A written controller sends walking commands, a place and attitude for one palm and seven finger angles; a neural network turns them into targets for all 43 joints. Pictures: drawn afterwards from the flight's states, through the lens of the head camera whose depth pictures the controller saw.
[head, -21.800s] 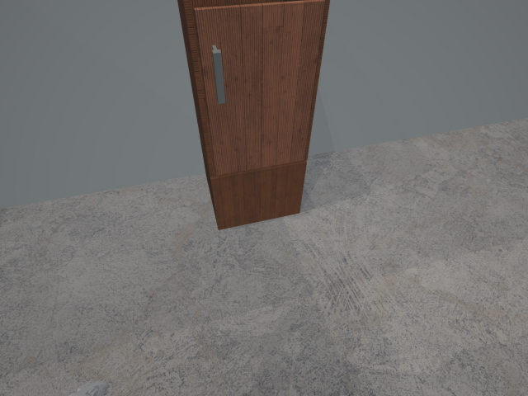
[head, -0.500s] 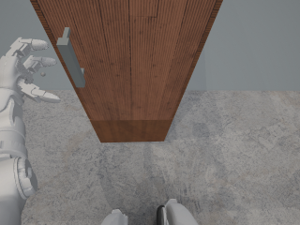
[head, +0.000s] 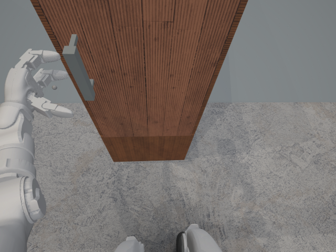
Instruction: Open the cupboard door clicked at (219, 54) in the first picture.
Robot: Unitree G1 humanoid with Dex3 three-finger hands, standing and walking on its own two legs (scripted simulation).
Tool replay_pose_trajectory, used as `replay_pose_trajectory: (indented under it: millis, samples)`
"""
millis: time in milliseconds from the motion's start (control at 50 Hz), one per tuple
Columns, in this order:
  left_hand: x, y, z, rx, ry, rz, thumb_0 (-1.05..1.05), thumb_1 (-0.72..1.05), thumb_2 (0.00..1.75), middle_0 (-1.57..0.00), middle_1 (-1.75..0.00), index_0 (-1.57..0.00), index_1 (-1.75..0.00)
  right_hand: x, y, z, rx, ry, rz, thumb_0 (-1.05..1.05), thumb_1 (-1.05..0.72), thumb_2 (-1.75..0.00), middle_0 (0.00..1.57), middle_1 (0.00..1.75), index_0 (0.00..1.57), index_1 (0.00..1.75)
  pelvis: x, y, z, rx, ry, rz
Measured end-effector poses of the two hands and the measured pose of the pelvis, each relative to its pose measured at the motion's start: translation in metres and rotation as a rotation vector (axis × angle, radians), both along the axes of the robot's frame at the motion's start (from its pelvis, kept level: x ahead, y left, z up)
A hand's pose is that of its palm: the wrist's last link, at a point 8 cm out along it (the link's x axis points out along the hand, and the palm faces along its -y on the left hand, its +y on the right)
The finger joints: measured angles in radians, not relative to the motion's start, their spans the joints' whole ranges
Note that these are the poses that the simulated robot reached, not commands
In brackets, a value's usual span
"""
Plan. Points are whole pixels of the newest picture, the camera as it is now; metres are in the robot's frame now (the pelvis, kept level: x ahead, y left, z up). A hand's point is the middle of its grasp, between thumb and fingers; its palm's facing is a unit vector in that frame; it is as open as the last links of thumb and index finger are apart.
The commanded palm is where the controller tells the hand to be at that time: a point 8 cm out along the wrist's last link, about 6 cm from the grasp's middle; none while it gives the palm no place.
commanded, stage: move the hooked fingers beside the handle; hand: left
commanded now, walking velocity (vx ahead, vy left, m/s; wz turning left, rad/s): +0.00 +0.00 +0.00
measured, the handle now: (82, 70) +0.52 +0.18 +0.08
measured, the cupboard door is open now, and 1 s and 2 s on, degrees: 0 0 0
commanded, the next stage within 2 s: slide the fingers in behind the handle in 0.10 s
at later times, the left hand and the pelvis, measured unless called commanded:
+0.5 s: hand (64, 87) +0.47 +0.21 +0.08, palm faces -0.05 -1.00 -0.01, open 14.0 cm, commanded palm +0.45 +0.26 +0.08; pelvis +0.00 +0.00 +0.00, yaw +0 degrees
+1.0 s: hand (77, 88) +0.47 +0.19 +0.08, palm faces -0.03 -1.00 -0.02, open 14.0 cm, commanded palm +0.44 +0.23 +0.08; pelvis +0.00 +0.00 +0.00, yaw +0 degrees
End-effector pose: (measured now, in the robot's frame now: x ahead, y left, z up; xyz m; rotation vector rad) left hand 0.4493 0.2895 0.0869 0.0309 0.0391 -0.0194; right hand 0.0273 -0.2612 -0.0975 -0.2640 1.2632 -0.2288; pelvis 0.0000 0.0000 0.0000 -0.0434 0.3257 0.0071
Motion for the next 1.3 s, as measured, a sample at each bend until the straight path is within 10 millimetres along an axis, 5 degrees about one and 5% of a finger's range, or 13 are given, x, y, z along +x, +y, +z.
replay_pose_trajectory:
  millis: [300,1300]
  samples:
    - [0.001,0.001,0.002,-0.01,-0.01,-0.009,-0.01,-0.5,0.3,-0.3,-1.2,-0.3,-1.2,-0.007,-0.011,0.003,-0.03,0.022,0.0,0.0,-0.91,-0.9,0.21,0.3,0.21,0.3,-0.003,-0.005,-0.001,-0.001,0.003,0.009]
    - [0.001,-0.065,-0.001,-0.009,-0.043,-0.024,-0.01,-0.5,0.3,-0.3,-1.2,-0.3,-1.2,-0.002,-0.005,-0.005,0.026,-0.03,0.003,0.0,-0.91,-0.9,0.21,0.3,0.21,0.3,-0.005,-0.006,0.0,0.012,-0.017,0.006]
